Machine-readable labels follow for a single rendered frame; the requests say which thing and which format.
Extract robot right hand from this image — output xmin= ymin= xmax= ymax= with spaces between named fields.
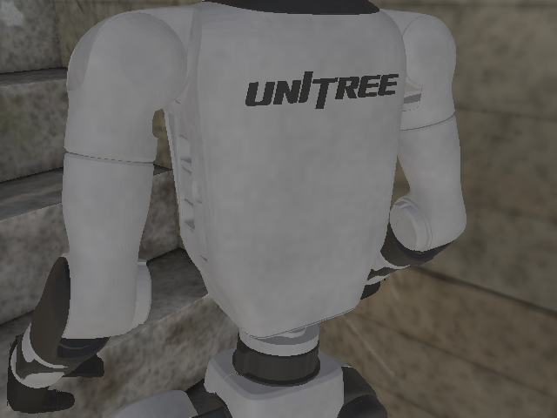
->
xmin=360 ymin=279 xmax=386 ymax=300

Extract robot left hand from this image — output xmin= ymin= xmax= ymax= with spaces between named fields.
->
xmin=7 ymin=334 xmax=104 ymax=414

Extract left robot forearm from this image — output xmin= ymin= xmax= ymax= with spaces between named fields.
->
xmin=10 ymin=257 xmax=110 ymax=388

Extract left robot upper arm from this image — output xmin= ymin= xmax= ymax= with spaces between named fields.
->
xmin=61 ymin=5 xmax=193 ymax=339

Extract robot thigh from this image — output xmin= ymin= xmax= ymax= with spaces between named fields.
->
xmin=106 ymin=390 xmax=226 ymax=418
xmin=329 ymin=356 xmax=387 ymax=418

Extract right robot upper arm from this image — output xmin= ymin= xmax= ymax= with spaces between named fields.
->
xmin=380 ymin=9 xmax=466 ymax=252

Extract robot right thigh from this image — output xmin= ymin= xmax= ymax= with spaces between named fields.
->
xmin=329 ymin=356 xmax=387 ymax=418

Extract right robot forearm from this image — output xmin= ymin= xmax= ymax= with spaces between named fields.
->
xmin=366 ymin=222 xmax=453 ymax=285

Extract robot left thigh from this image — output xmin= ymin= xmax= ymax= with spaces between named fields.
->
xmin=106 ymin=390 xmax=226 ymax=418

